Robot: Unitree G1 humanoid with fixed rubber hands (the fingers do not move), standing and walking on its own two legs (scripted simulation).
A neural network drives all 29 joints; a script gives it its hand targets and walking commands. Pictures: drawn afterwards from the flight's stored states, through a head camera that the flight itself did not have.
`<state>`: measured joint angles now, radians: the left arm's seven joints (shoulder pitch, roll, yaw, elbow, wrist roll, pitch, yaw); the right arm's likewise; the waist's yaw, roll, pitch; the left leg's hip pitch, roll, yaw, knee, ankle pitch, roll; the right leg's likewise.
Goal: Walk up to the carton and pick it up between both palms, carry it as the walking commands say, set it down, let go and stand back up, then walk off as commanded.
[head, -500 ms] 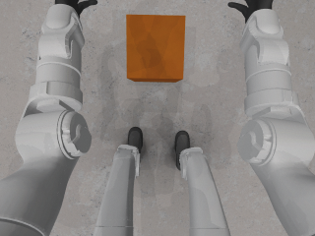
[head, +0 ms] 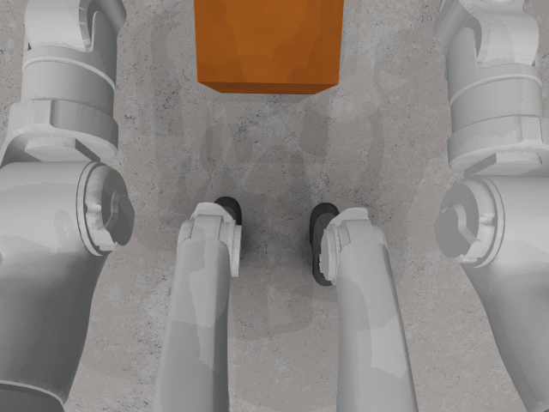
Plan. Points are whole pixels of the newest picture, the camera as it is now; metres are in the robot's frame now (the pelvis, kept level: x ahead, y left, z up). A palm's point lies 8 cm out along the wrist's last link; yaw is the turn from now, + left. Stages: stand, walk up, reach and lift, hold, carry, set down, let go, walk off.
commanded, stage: reach and lift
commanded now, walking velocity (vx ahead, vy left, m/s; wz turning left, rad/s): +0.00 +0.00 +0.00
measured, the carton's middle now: (268, 23) +0.57 +0.04 -0.40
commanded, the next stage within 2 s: none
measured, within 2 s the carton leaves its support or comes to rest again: neither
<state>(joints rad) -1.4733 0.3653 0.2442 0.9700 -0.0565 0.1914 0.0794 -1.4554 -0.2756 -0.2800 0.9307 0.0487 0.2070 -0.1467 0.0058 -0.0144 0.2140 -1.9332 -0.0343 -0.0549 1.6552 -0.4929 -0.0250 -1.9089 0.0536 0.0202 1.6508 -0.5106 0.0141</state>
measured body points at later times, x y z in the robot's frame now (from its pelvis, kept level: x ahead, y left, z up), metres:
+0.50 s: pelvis -0.03 +0.00 -0.12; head +0.35 +0.01 +0.10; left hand +0.57 +0.20 -0.28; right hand +0.57 -0.15 -0.28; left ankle +0.08 +0.12 -0.49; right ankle +0.08 -0.12 -0.49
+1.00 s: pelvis -0.02 +0.00 -0.16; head +0.37 +0.02 +0.05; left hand +0.57 +0.20 -0.35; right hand +0.57 -0.15 -0.35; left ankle +0.08 +0.12 -0.49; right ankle +0.08 -0.12 -0.49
